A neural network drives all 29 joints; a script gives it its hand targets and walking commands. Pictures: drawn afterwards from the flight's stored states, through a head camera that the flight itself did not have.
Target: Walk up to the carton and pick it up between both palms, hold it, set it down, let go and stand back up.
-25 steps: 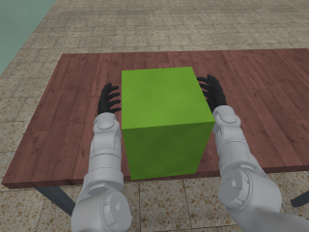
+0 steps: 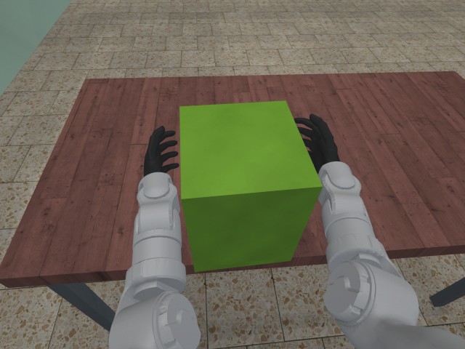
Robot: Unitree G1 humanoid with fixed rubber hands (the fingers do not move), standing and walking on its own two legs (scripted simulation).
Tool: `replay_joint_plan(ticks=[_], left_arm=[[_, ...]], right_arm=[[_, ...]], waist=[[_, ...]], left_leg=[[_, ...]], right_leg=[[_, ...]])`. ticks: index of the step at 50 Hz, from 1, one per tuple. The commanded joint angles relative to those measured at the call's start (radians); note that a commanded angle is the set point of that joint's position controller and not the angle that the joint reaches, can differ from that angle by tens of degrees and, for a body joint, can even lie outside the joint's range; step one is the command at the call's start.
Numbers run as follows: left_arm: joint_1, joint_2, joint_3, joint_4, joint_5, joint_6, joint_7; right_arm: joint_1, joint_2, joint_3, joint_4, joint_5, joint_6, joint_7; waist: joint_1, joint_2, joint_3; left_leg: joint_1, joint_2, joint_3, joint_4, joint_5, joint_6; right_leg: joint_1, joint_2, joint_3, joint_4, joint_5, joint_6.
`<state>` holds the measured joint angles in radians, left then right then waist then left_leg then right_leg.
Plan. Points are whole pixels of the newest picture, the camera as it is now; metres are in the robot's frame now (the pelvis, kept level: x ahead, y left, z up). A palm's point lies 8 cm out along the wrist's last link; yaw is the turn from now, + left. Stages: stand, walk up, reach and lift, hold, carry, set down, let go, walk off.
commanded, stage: set down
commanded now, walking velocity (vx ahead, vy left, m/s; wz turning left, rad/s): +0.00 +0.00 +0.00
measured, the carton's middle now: (238, 188) +0.41 +0.00 +0.03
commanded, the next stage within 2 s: none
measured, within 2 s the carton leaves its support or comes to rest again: neither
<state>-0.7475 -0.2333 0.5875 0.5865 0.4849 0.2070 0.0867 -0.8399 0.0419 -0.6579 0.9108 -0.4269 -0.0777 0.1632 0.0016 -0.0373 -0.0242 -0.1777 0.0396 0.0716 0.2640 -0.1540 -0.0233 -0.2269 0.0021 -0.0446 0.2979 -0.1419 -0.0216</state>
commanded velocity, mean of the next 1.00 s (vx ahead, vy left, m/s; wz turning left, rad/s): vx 0.00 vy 0.00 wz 0.00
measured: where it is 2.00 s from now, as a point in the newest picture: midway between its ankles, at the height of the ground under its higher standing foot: outside the picture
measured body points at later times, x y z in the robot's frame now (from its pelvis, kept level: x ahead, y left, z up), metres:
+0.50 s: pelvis +0.00 +0.00 +0.00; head +0.03 +0.01 +0.45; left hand +0.42 +0.14 +0.09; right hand +0.44 -0.15 +0.10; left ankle -0.02 +0.13 -0.75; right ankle +0.00 -0.10 -0.75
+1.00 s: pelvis -0.01 -0.02 -0.01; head +0.06 -0.02 +0.43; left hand +0.44 +0.15 +0.07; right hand +0.48 -0.18 +0.09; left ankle -0.02 +0.13 -0.75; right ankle +0.00 -0.10 -0.75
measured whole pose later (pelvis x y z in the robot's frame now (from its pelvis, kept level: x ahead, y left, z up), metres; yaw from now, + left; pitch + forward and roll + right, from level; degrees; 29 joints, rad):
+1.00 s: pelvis -0.01 -0.02 -0.01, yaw +0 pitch +18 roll +0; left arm -0.96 0.05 0.18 1.12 0.02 -0.03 0.22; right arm -1.08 -0.29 -0.01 1.37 0.22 -0.12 -0.02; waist 0.09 -0.03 -0.17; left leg -0.54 0.09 0.05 0.40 -0.17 -0.06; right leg -0.56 0.05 -0.06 0.37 -0.12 -0.06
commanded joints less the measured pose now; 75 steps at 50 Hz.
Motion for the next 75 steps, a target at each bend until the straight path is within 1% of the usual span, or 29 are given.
replay_joint_plan(ticks=[1,9,11,14,20,24,25,30,34,37,39,40,41,46,47,54,59,60,61,62,65,66,67,69,70,71,72,73,75], left_arm=[[-0.333,-0.302,-0.219,0.019,-0.005,0.007,-0.06],[-0.359,-0.26,-0.204,-0.008,0.002,-0.009,-0.063],[-0.37,-0.259,-0.204,0.02,0.013,-0.007,-0.06],[-0.358,-0.247,-0.225,0.003,-0.012,-0.009,-0.056],[-0.385,-0.07,-0.181,-0.01,-0.021,-0.028,-0.012],[-0.434,0.055,-0.257,0.074,-0.127,-0.08,0.079],[-0.452,0.122,-0.261,0.087,-0.168,-0.084,0.11],[-0.573,0.155,-0.411,0.177,-0.342,-0.132,0.177],[-0.583,0.234,-0.429,0.25,-0.411,-0.165,0.186],[-0.559,0.279,-0.417,0.25,-0.41,-0.173,0.172],[-0.548,0.235,-0.386,0.37,-0.385,-0.19,0.143],[-0.562,0.336,-0.345,0.265,-0.385,-0.207,0.148],[-0.582,0.313,-0.382,0.346,-0.392,-0.212,0.143],[-0.625,0.395,-0.394,0.296,-0.454,-0.269,0.14],[-0.584,0.376,-0.429,0.449,-0.466,-0.28,0.133],[-0.748,0.474,-0.479,0.283,-0.582,-0.32,0.143],[-0.661,0.482,-0.494,0.467,-0.605,-0.246,0.116],[-0.762,0.515,-0.497,0.28,-0.629,-0.24,0.118],[-0.76,0.502,-0.532,0.31,-0.659,-0.22,0.12],[-0.817,0.492,-0.547,0.202,-0.664,-0.201,0.13],[-0.733,0.484,-0.524,0.279,-0.634,-0.1,0.134],[-0.708,0.471,-0.539,0.441,-0.627,-0.099,0.122],[-0.738,0.537,-0.492,0.316,-0.625,-0.096,0.124],[-0.755,0.548,-0.488,0.158,-0.626,-0.051,0.137],[-0.688,0.513,-0.484,0.33,-0.617,-0.034,0.129],[-0.785,0.571,-0.459,0.11,-0.619,-0.015,0.133],[-0.733,0.528,-0.48,0.349,-0.616,0.007,0.125],[-0.709,0.529,-0.463,0.301,-0.607,0.011,0.123],[-0.801,0.559,-0.486,0.227,-0.639,0.02,0.13]], right_arm=[[-0.381,0.271,0.205,0.026,-0.02,-0.003,0.087],[-0.358,0.278,0.195,0.021,-0.025,0.01,0.081],[-0.382,0.266,0.189,0.009,-0.021,0.008,0.084],[-0.363,0.223,0.164,0.027,-0.025,0.01,0.078],[-0.397,0.061,0.181,0.003,0.016,-0.004,0.041],[-0.411,-0.123,0.229,0.053,0.119,-0.017,-0.042],[-0.458,-0.206,0.274,0.06,0.189,-0.024,-0.058],[-0.572,-0.305,0.395,0.161,0.379,-0.024,-0.136],[-0.655,-0.359,0.493,0.18,0.485,-0.049,-0.156],[-0.649,-0.466,0.478,0.198,0.508,-0.07,-0.173],[-0.617,-0.36,0.507,0.323,0.509,-0.062,-0.176],[-0.648,-0.438,0.518,0.229,0.533,-0.078,-0.176],[-0.646,-0.457,0.533,0.322,0.539,-0.079,-0.184],[-0.689,-0.492,0.639,0.218,0.644,-0.098,-0.192],[-0.654,-0.453,0.674,0.373,0.665,-0.083,-0.182],[-0.745,-0.55,0.715,0.241,0.759,-0.08,-0.157],[-0.723,-0.562,0.777,0.303,0.801,-0.033,-0.132],[-0.813,-0.627,0.735,0.178,0.794,-0.037,-0.136],[-0.814,-0.644,0.724,0.203,0.821,-0.025,-0.138],[-0.834,-0.654,0.746,0.176,0.843,-0.012,-0.133],[-0.829,-0.659,0.775,0.218,0.857,0.044,-0.112],[-0.751,-0.613,0.779,0.373,0.821,0.063,-0.106],[-0.842,-0.625,0.739,0.187,0.805,0.064,-0.099],[-0.837,-0.688,0.748,0.126,0.828,0.082,-0.101],[-0.771,-0.642,0.792,0.273,0.853,0.108,-0.105],[-0.87,-0.693,0.754,0.109,0.849,0.116,-0.106],[-0.771,-0.632,0.802,0.315,0.856,0.146,-0.102],[-0.845,-0.626,0.765,0.212,0.829,0.152,-0.096],[-0.808,-0.643,0.759,0.262,0.828,0.179,-0.088]], waist=[[0.009,0.003,-0.298],[-0.008,-0.017,-0.322],[0.031,0.019,-0.307],[-0.011,0.005,-0.305],[0.025,-0.003,-0.356],[0.024,0.003,-0.387],[0.067,0.041,-0.409],[0.04,0.063,-0.626],[0.064,-0.007,-0.749],[0.061,0.029,-0.805],[0.071,-0.028,-0.653],[0.101,-0.034,-0.8],[0.071,-0.041,-0.709],[0.09,-0.08,-0.803],[0.084,-0.076,-0.649],[0.1,-0.014,-0.964],[0.107,-0.081,-0.802],[0.103,-0.059,-0.964],[0.058,-0.073,-0.934],[0.069,-0.022,-0.936],[0.098,-0.053,-0.83],[0.073,-0.085,-0.673],[0.125,-0.126,-0.809],[0.109,-0.113,-0.936],[0.105,-0.123,-0.718],[0.122,-0.111,-0.823],[0.095,-0.115,-0.639],[0.123,-0.154,-0.661],[0.095,-0.095,-0.669]], left_leg=[[0.137,-0.025,0.024,0.011,0.214,0.029],[0.153,-0.03,0.027,0.013,0.179,0.033],[0.133,-0.034,0.035,0.017,0.183,0.03],[0.146,-0.033,0.027,0.006,0.175,0.026],[0.109,-0.032,0.03,0.019,0.191,0.037],[0.087,-0.02,0.034,0.042,0.165,0.029],[0.086,-0.024,0.032,0.051,0.172,0.016],[0.055,-0.005,0.011,0.133,0.274,-0.031],[-0.022,0.003,-0.009,0.172,0.357,-0.042],[0.023,0.001,-0.009,0.201,0.464,-0.064],[-0.09,-0.011,0.001,0.173,0.34,-0.043],[-0.088,-0.017,0.011,0.17,0.382,-0.044],[-0.182,-0.015,0.008,0.159,0.327,-0.04],[-0.317,-0.039,0.023,0.143,0.298,-0.037],[-0.361,-0.038,0.003,0.146,0.23,-0.021],[-0.304,-0.027,0.01,0.197,0.276,-0.038],[-0.333,-0.029,-0.022,0.181,0.195,-0.003],[-0.303,-0.03,-0.01,0.172,0.234,-0.019],[-0.315,-0.028,-0.015,0.19,0.252,-0.026],[-0.26,-0.025,-0.031,0.183,0.299,-0.039],[-0.231,-0.024,-0.031,0.166,0.24,-0.026],[-0.306,-0.027,-0.033,0.157,0.127,-0.011],[-0.292,-0.034,-0.028,0.135,0.128,0.001],[-0.285,-0.034,-0.025,0.139,0.241,-0.017],[-0.319,-0.028,-0.026,0.139,0.196,-0.004],[-0.28,-0.04,-0.016,0.116,0.214,-0.015],[-0.35,-0.044,-0.014,0.106,0.112,-0.002],[-0.367,-0.047,-0.028,0.1,0.079,0.009],[-0.334,-0.039,-0.021,0.093,0.108,-0.007]], right_leg=[[0.125,0.012,-0.057,0.004,0.282,0.048],[0.125,0.022,-0.049,0.002,0.256,0.047],[0.095,0.015,-0.046,0.005,0.241,0.051],[0.099,0.018,-0.055,-0.004,0.233,0.047],[0.151,0.02,-0.044,0.018,0.279,0.051],[0.045,0.031,-0.026,0.015,0.237,0.043],[0.049,0.037,-0.027,0.024,0.234,0.04],[-0.028,0.055,0.001,0.059,0.306,0.014],[0.065,0.067,0.011,0.099,0.425,0.007],[0.07,0.077,0.008,0.105,0.531,0.011],[0.078,0.061,0.026,0.088,0.461,0.018],[0.187,0.056,0.031,0.114,0.589,0.024],[0.191,0.049,0.051,0.124,0.613,0.033],[0.322,0.026,0.071,0.172,0.671,0.055],[0.239,0.013,0.078,0.167,0.565,0.053],[0.168,0.032,0.075,0.211,0.548,0.042],[0.107,0.029,0.072,0.176,0.422,0.041],[0.173,0.033,0.07,0.174,0.498,0.038],[0.146,0.04,0.07,0.184,0.52,0.036],[0.12,0.043,0.055,0.191,0.496,0.033],[0.099,0.053,0.054,0.152,0.435,0.032],[0.038,0.042,0.062,0.139,0.315,0.037],[0.123,0.036,0.075,0.121,0.342,0.037],[0.242,0.047,0.084,0.163,0.57,0.054],[0.191,0.035,0.092,0.155,0.494,0.052],[0.265,0.037,0.087,0.148,0.559,0.058],[0.208,0.027,0.103,0.134,0.454,0.059],[0.222,0.023,0.103,0.125,0.366,0.055],[0.205,0.02,0.088,0.119,0.334,0.054]])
